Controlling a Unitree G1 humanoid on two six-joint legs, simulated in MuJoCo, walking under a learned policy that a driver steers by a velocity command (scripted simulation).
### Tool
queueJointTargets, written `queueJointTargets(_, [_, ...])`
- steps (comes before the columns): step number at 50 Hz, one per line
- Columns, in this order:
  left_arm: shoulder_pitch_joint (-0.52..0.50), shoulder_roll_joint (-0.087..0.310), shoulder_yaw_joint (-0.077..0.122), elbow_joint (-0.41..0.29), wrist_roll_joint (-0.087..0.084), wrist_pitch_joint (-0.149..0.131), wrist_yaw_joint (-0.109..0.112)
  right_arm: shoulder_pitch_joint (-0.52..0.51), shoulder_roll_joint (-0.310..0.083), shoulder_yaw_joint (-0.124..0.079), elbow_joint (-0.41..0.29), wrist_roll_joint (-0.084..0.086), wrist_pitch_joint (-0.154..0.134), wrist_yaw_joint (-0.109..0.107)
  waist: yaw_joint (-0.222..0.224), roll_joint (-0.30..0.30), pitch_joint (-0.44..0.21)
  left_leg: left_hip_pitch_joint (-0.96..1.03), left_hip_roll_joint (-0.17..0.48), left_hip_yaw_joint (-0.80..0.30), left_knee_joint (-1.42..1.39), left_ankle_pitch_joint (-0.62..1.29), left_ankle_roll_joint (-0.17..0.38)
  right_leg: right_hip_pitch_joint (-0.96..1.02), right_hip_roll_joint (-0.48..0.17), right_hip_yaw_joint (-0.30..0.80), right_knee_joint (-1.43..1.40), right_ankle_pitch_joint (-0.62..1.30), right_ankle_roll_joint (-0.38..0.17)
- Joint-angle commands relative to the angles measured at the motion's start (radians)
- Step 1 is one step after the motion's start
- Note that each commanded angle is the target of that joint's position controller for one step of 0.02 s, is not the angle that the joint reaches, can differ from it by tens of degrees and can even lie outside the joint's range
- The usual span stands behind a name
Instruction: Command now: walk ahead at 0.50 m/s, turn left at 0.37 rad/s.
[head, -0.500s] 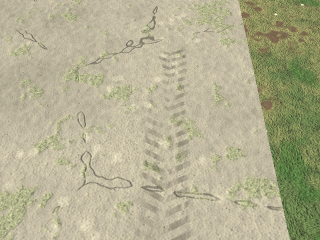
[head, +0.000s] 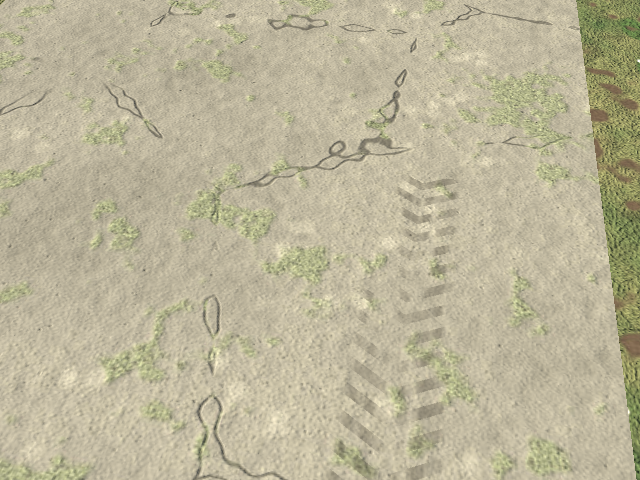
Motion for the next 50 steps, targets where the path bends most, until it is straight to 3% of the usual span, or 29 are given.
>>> queueJointTargets(1, [0.043, 0.043, -0.015, -0.111, 0.028, -0.023, -0.002, 0.396, -0.321, -0.105, 0.035, -0.006, 0.001, -0.013, -0.142, 0.198, -0.296, 0.827, 0.243, -0.547, -0.067, -0.141, 0.248, -0.609, -0.012, -0.014, 0.808, 0.431, -0.008])
queueJointTargets(2, [0.019, 0.041, -0.022, -0.105, 0.014, -0.061, -0.016, 0.402, -0.270, -0.083, 0.035, 0.001, 0.001, -0.011, -0.141, 0.214, -0.374, 0.921, 0.327, -0.856, -0.247, -0.245, 0.295, -0.792, 0.069, 0.162, 0.974, -0.096, -0.012])
queueJointTargets(3, [-0.069, 0.115, -0.003, -0.134, -0.023, -0.088, -0.026, 0.350, -0.215, -0.067, 0.023, -0.004, -0.004, -0.013, -0.149, 0.169, -0.261, 0.843, 0.295, -0.733, -0.255, -0.252, 0.238, -0.893, 0.004, 0.222, 1.026, -0.050, -0.040])
queueJointTargets(4, [-0.135, 0.126, -0.002, -0.152, -0.031, -0.101, -0.024, 0.275, -0.181, -0.057, -0.002, -0.007, -0.008, -0.015, -0.129, 0.087, -0.171, 0.701, 0.254, -0.595, -0.259, -0.182, 0.201, -0.887, -0.045, 0.208, 0.977, 0.040, -0.057])
queueJointTargets(5, [-0.164, 0.127, 0.005, -0.154, -0.013, -0.101, -0.015, 0.208, -0.151, -0.047, -0.020, -0.012, -0.009, -0.014, -0.092, 0.014, -0.102, 0.543, 0.216, -0.493, -0.278, -0.089, 0.180, -0.834, -0.080, 0.198, 0.887, 0.106, -0.055])
queueJointTargets(7, [-0.157, 0.122, 0.018, -0.164, 0.008, -0.075, -0.003, 0.158, -0.118, -0.034, -0.043, -0.021, -0.011, -0.018, -0.034, 0.031, -0.069, 0.372, 0.167, -0.410, -0.325, 0.012, 0.166, -0.707, -0.114, 0.203, 0.769, 0.157, -0.041])
queueJointTargets(9, [-0.163, 0.096, 0.018, -0.176, 0.018, -0.055, 0.004, 0.183, -0.149, -0.041, -0.044, -0.013, -0.014, -0.030, -0.025, 0.046, -0.052, 0.309, 0.147, -0.364, -0.352, 0.062, 0.176, -0.687, -0.106, 0.187, 0.680, 0.198, -0.013])
queueJointTargets(11, [-0.238, 0.090, 0.018, -0.207, 0.020, -0.046, 0.010, 0.229, -0.180, -0.049, -0.038, -0.010, -0.015, -0.046, -0.042, 0.043, -0.021, 0.292, 0.134, -0.338, -0.365, 0.085, 0.170, -0.726, -0.090, 0.180, 0.550, 0.302, 0.013])
queueJointTargets(17, [-0.444, 0.059, 0.003, -0.280, 0.007, -0.060, -0.013, 0.325, -0.175, -0.048, -0.020, -0.001, 0.000, -0.066, -0.114, 0.077, 0.013, 0.283, 0.085, -0.318, -0.338, -0.005, 0.104, -0.649, -0.016, 0.176, 0.202, 0.568, 0.018])
queueJointTargets(21, [-0.501, 0.090, 0.003, -0.319, -0.001, -0.078, -0.033, 0.368, -0.173, -0.049, -0.011, 0.005, 0.015, -0.073, -0.125, 0.074, 0.012, 0.409, 0.124, -0.413, -0.237, 0.010, 0.098, -0.640, 0.005, 0.202, 0.105, 0.503, 0.007])
queueJointTargets(23, [-0.465, 0.115, 0.009, -0.318, -0.004, -0.089, -0.037, 0.356, -0.184, -0.055, -0.021, 0.001, 0.022, -0.079, -0.097, 0.101, 0.000, 0.439, 0.139, -0.459, -0.176, 0.066, 0.088, -0.573, 0.013, 0.201, 0.081, 0.417, -0.011])
queueJointTargets(24, [-0.397, 0.129, 0.016, -0.302, -0.003, -0.094, -0.035, 0.339, -0.181, -0.055, -0.031, 0.001, 0.026, -0.079, -0.060, 0.115, -0.025, 0.434, 0.124, -0.463, -0.128, 0.123, 0.076, -0.479, 0.020, 0.184, 0.052, 0.405, -0.030])
queueJointTargets(25, [-0.278, 0.164, 0.031, -0.275, 0.008, -0.099, -0.028, 0.315, -0.155, -0.046, -0.049, -0.003, 0.024, -0.075, -0.002, 0.104, -0.105, 0.389, 0.069, -0.432, -0.005, 0.192, 0.048, -0.287, -0.008, 0.194, 0.049, 0.420, -0.067])
queueJointTargets(26, [-0.104, 0.223, 0.047, -0.256, 0.021, -0.098, -0.020, 0.298, -0.112, -0.028, -0.077, -0.019, 0.020, -0.069, 0.074, 0.018, -0.252, 0.249, 0.004, -0.348, 0.264, 0.075, 0.010, -0.006, -0.168, 0.335, 0.090, 0.394, -0.131])
queueJointTargets(27, [-0.010, 0.291, 0.065, -0.224, 0.025, -0.080, -0.020, 0.455, -0.036, -0.006, -0.098, 0.008, 0.009, -0.065, 0.011, -0.326, -0.391, -0.118, -0.136, -0.221, 0.579, -0.463, -0.059, 0.342, -0.404, 0.774, 0.032, 0.252, -0.297])
queueJointTargets(28, [-0.028, 0.194, 0.044, -0.236, 0.004, -0.072, -0.024, 0.459, -0.137, -0.020, -0.078, 0.022, 0.006, -0.068, 0.021, -0.273, -0.343, -0.250, -0.048, -0.239, 0.724, -0.523, -0.066, 0.314, -0.427, 0.881, -0.018, 0.070, -0.288])
queueJointTargets(29, [-0.082, 0.127, 0.026, -0.255, 0.001, -0.067, -0.022, 0.353, -0.200, -0.037, -0.091, 0.018, 0.011, -0.067, 0.044, -0.156, -0.199, -0.284, -0.010, -0.227, 0.757, -0.433, -0.071, 0.178, -0.377, 0.720, -0.038, 0.079, -0.238])
queueJointTargets(30, [-0.138, 0.113, 0.018, -0.262, 0.010, -0.059, -0.022, 0.294, -0.194, -0.040, -0.104, 0.011, 0.016, -0.070, 0.026, -0.071, -0.112, -0.252, 0.028, -0.190, 0.740, -0.352, -0.080, 0.035, -0.332, 0.585, -0.063, 0.183, -0.207])
queueJointTargets(31, [-0.171, 0.096, 0.012, -0.255, 0.015, -0.055, -0.023, 0.259, -0.178, -0.043, -0.119, -0.001, 0.018, -0.068, 0.008, -0.063, -0.048, -0.231, 0.053, -0.182, 0.693, -0.304, -0.083, -0.072, -0.295, 0.498, -0.092, 0.276, -0.198])
queueJointTargets(32, [-0.185, 0.085, 0.006, -0.250, 0.023, -0.055, -0.024, 0.264, -0.157, -0.045, -0.125, 0.002, 0.023, -0.061, -0.018, -0.090, -0.029, -0.187, 0.081, -0.178, 0.663, -0.276, -0.080, -0.139, -0.265, 0.423, -0.119, 0.325, -0.185])
queueJointTargets(35, [-0.184, 0.103, 0.015, -0.229, 0.013, -0.065, -0.027, 0.250, -0.102, -0.037, -0.155, 0.009, 0.041, -0.053, -0.034, -0.108, -0.009, -0.178, 0.110, -0.146, 0.594, -0.231, -0.087, -0.203, -0.251, 0.297, -0.187, 0.414, -0.205])
queueJointTargets(39, [-0.173, 0.148, 0.031, -0.210, 0.012, -0.062, -0.020, 0.180, -0.094, -0.030, -0.197, 0.004, 0.043, -0.041, -0.028, -0.076, -0.005, -0.213, 0.119, -0.132, 0.424, -0.057, -0.100, -0.175, -0.249, 0.158, -0.212, 0.544, -0.208])
queueJointTargets(44, [-0.117, 0.183, 0.037, -0.190, 0.001, -0.043, -0.013, 0.018, -0.079, -0.016, -0.254, 0.003, 0.033, -0.009, 0.030, -0.064, 0.038, -0.159, 0.087, -0.047, 0.182, 0.100, -0.080, -0.128, -0.236, 0.019, -0.204, 0.560, -0.170])
queueJointTargets(47, [-0.084, 0.211, 0.045, -0.174, -0.014, -0.024, -0.011, -0.036, -0.094, -0.019, -0.295, 0.004, 0.037, 0.006, 0.031, -0.074, 0.059, -0.156, 0.065, -0.012, 0.114, 0.012, -0.050, -0.039, -0.272, -0.015, -0.157, 0.644, -0.148])
queueJointTargets(49, [-0.091, 0.242, 0.053, -0.176, -0.022, -0.010, -0.006, -0.001, -0.126, -0.035, -0.303, -0.001, 0.043, 0.010, -0.010, -0.105, 0.021, -0.056, 0.008, 0.041, 0.096, -0.095, -0.012, -0.002, -0.277, -0.052, -0.039, 0.941, -0.128])
queueJointTargets(50, [-0.095, 0.256, 0.057, -0.178, -0.025, -0.002, -0.002, 0.076, -0.155, -0.052, -0.289, -0.002, 0.046, 0.008, -0.060, -0.116, -0.028, 0.054, -0.034, 0.068, 0.083, -0.134, 0.013, -0.004, -0.270, -0.072, 0.086, 1.091, -0.116])
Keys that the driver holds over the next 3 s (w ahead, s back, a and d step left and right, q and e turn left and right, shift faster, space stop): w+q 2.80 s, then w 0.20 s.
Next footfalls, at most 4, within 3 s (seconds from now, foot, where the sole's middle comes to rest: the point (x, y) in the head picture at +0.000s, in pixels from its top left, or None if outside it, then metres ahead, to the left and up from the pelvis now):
0.52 right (368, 472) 0.49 -0.05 -0.76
1.04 left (195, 404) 0.61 0.31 -0.76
1.52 right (199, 272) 0.96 0.36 -0.76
2.04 left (35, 303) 0.85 0.74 -0.76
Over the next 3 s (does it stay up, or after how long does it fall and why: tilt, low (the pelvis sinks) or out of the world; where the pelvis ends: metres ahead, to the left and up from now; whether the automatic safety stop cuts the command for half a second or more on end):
stays up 0.95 1.08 0.01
